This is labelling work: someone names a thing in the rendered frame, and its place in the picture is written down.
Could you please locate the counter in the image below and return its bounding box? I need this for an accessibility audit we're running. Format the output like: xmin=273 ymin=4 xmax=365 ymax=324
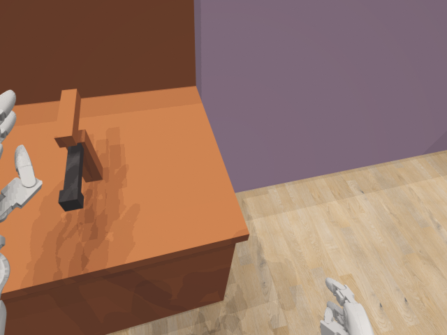
xmin=0 ymin=0 xmax=249 ymax=335

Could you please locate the tap lever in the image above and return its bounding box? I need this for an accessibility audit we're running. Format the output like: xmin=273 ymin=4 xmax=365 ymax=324
xmin=58 ymin=143 xmax=84 ymax=211

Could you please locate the left robot hand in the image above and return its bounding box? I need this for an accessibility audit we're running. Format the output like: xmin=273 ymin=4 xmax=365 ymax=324
xmin=0 ymin=90 xmax=43 ymax=223

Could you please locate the right robot hand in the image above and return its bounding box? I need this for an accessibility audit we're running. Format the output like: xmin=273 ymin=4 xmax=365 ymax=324
xmin=320 ymin=277 xmax=374 ymax=335

